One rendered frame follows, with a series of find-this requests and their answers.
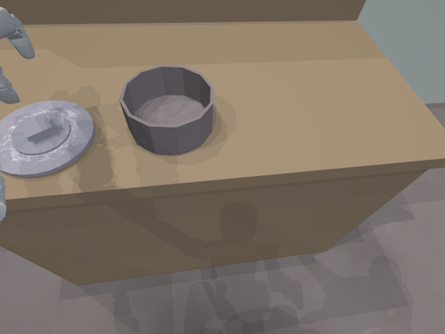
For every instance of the knob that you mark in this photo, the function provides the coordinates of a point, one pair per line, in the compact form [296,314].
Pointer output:
[36,127]

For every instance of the table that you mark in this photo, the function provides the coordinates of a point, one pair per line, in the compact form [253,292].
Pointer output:
[313,131]

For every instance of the robot left hand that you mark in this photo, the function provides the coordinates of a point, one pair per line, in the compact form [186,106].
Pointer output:
[12,29]

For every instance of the pot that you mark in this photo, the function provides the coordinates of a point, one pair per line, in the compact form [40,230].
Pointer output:
[168,109]

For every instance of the lid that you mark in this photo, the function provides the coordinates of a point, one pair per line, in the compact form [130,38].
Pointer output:
[74,131]

